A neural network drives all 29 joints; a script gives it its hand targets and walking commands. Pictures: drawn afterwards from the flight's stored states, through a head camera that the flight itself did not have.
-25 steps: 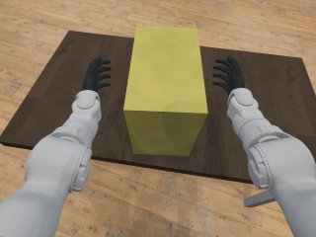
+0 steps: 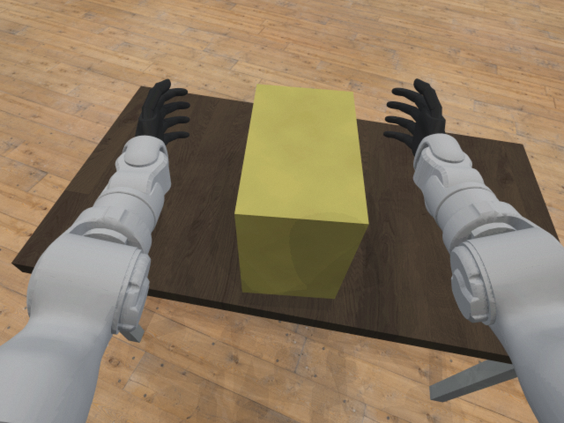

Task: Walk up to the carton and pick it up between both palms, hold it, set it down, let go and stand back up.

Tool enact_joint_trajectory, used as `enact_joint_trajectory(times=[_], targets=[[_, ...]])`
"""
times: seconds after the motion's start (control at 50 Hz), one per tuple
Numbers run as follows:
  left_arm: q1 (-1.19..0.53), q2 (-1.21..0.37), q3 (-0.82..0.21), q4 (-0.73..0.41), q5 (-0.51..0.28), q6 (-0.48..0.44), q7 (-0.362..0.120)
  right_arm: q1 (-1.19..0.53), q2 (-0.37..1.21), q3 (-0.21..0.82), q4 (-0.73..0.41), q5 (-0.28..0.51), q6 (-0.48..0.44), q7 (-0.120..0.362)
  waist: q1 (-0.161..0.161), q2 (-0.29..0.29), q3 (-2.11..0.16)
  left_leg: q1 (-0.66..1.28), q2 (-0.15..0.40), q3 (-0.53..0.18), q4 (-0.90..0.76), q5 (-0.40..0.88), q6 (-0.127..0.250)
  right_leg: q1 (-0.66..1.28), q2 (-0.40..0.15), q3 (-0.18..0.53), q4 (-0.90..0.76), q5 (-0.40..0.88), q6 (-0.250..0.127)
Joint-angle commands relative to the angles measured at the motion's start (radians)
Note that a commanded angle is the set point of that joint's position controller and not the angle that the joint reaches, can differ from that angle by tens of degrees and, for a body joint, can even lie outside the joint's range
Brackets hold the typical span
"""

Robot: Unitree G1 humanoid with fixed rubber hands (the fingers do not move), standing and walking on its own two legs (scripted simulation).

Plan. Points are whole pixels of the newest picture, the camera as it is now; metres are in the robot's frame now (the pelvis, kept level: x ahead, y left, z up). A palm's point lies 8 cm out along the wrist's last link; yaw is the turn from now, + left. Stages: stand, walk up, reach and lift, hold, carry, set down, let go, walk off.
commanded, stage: set down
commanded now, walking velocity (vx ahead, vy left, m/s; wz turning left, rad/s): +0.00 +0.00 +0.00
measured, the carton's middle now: (296, 193) +0.52 -0.02 -0.03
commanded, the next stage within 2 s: none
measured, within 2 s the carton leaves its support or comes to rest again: neither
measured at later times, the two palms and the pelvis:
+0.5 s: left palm (159, 204) +0.41 +0.18 +0.07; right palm (415, 198) +0.42 -0.18 +0.08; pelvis -0.02 +0.00 +0.00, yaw +0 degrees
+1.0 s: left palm (158, 258) +0.35 +0.18 +0.03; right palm (418, 254) +0.36 -0.19 +0.03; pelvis -0.02 +0.00 +0.00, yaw +1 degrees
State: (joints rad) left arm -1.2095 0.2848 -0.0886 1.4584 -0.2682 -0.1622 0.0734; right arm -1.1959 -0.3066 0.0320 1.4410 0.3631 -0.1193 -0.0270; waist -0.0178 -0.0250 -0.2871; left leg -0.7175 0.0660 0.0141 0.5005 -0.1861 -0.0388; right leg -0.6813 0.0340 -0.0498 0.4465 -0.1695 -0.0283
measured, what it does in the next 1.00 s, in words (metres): stands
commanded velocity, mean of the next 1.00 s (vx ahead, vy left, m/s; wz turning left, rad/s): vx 0.00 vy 0.00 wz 0.00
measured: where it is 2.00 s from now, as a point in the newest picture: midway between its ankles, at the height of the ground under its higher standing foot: outside the picture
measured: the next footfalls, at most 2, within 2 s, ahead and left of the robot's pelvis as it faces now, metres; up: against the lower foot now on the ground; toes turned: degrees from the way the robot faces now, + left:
none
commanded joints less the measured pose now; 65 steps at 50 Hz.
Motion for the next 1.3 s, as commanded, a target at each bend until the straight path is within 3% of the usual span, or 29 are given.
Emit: enact_joint_trajectory(times=[0.0, 0.1, 0.22, 0.28, 0.34, 0.44, 0.56, 0.66, 0.76, 0.84, 0.96, 1.0, 1.02, 1.04, 1.12, 1.28], targets=[[-0.448, 0.071, 0.01, -0.126, 0.024, 0.033, 0.002, -0.39, -0.198, 0.008, -0.081, 0.023, 0.008, 0.007, -0.006, 0.093, -0.52, 0.5, -0.032, 0.012, 0.035, 0.391, -0.051, 0.211, 0.008, -0.01, -0.017, 0.401, 0.052], [-0.328, 0.069, 0.054, -0.112, 0.074, 0.046, 0.001, -0.321, -0.168, 0.076, -0.076, 0.062, 0.013, 0.01, 0.031, 0.039, -0.408, 0.453, -0.035, 0.012, 0.0, 0.366, -0.025, 0.281, 0.006, 0.007, -0.03, 0.368, 0.06], [-0.198, 0.045, 0.095, -0.182, 0.103, -0.032, -0.008, -0.205, -0.119, 0.122, -0.16, 0.081, -0.048, 0.007, 0.057, 0.016, -0.386, 0.417, -0.043, 0.021, -0.018, 0.348, -0.006, 0.335, -0.002, 0.028, -0.03, 0.326, 0.054], [-0.232, 0.043, 0.096, -0.277, 0.084, -0.079, 0.002, -0.207, -0.123, 0.086, -0.258, 0.053, -0.08, 0.002, 0.05, 0.039, -0.453, 0.427, -0.046, 0.028, -0.011, 0.316, -0.017, 0.307, -0.002, 0.023, -0.028, 0.28, 0.049], [-0.265, 0.031, 0.086, -0.357, 0.053, -0.108, 0.019, -0.211, -0.13, 0.031, -0.321, 0.001, -0.093, -0.004, 0.019, 0.06, -0.53, 0.454, -0.045, 0.029, 0.009, 0.262, -0.028, 0.26, 0.0, 0.014, -0.02, 0.239, 0.04], [-0.172, 0.016, 0.097, -0.331, 0.057, -0.132, 0.017, -0.151, -0.12, -0.015, -0.307, -0.059, -0.111, -0.031, -0.018, 0.032, -0.567, 0.444, -0.051, 0.022, 0.042, 0.26, -0.026, 0.278, -0.001, 0.022, 0.0, 0.278, 0.039], [0.009, 0.011, 0.16, -0.248, 0.133, -0.161, -0.011, -0.037, -0.08, 0.037, -0.243, -0.013, -0.169, -0.059, 0.011, -0.016, -0.426, 0.366, -0.073, 0.019, 0.023, 0.289, -0.008, 0.394, -0.004, 0.042, 0.013, 0.32, 0.058], [0.054, -0.008, 0.149, -0.27, 0.134, -0.181, -0.005, 0.034, -0.05, 0.077, -0.252, 0.022, -0.191, -0.039, 0.025, 0.011, -0.303, 0.406, -0.069, 0.01, 0.003, 0.223, -0.003, 0.307, -0.003, 0.038, -0.021, 0.14, 0.04], [0.08, -0.029, 0.104, -0.323, 0.093, -0.215, 0.01, 0.088, -0.035, 0.071, -0.295, 0.006, -0.196, -0.022, 0.011, 0.05, -0.266, 0.44, -0.063, -0.003, 0.008, 0.137, -0.005, 0.21, -0.014, 0.033, -0.04, -0.011, 0.021], [0.145, -0.038, 0.099, -0.36, 0.09, -0.245, 0.012, 0.151, -0.024, 0.05, -0.317, -0.018, -0.221, -0.026, -0.006, 0.061, -0.306, 0.46, -0.066, -0.013, 0.034, 0.172, -0.012, 0.211, -0.014, 0.032, -0.026, 0.024, 0.02], [0.33, -0.042, 0.148, -0.429, 0.149, -0.274, -0.016, 0.278, -0.005, 0.029, -0.357, -0.049, -0.299, -0.051, -0.022, 0.031, -0.326, 0.497, -0.082, -0.02, 0.056, 0.293, -0.017, 0.332, 0.004, 0.034, -0.008, 0.2, 0.037], [0.388, -0.046, 0.157, -0.457, 0.161, -0.276, -0.025, 0.321, 0.004, 0.023, -0.381, -0.062, -0.318, -0.055, -0.022, 0.018, -0.286, 0.506, -0.086, -0.021, 0.045, 0.288, -0.014, 0.361, 0.008, 0.034, -0.012, 0.207, 0.04], [0.402, -0.088, 0.112, -0.479, 0.158, -0.279, -0.028, 0.419, 0.004, 0.002, -0.315, -0.067, -0.32, -0.051, -0.047, 0.047, -0.209, 0.53, -0.068, -0.014, 0.031, 0.265, -0.028, 0.289, 0.013, 0.013, -0.016, 0.14, 0.03], [0.395, -0.082, 0.128, -0.474, 0.164, -0.281, -0.03, 0.402, 0.016, 0.004, -0.328, -0.073, -0.325, -0.046, -0.023, 0.051, -0.177, 0.532, -0.068, -0.009, 0.027, 0.231, -0.025, 0.256, 0.014, 0.011, -0.033, 0.063, 0.024], [0.483, -0.097, 0.105, -0.508, 0.153, -0.309, -0.014, 0.46, 0.037, -0.001, -0.4, -0.095, -0.358, -0.027, -0.008, 0.045, -0.134, 0.524, -0.066, -0.011, 0.021, 0.175, -0.016, 0.235, 0.011, 0.013, -0.039, -0.025, 0.014], [0.725, -0.083, 0.125, -0.629, 0.167, -0.365, -0.022, 0.687, 0.072, 0.042, -0.524, -0.095, -0.448, -0.023, 0.006, 0.014, -0.115, 0.505, -0.082, -0.007, 0.034, 0.227, -0.001, 0.392, -0.008, 0.053, -0.007, 0.146, 0.026]])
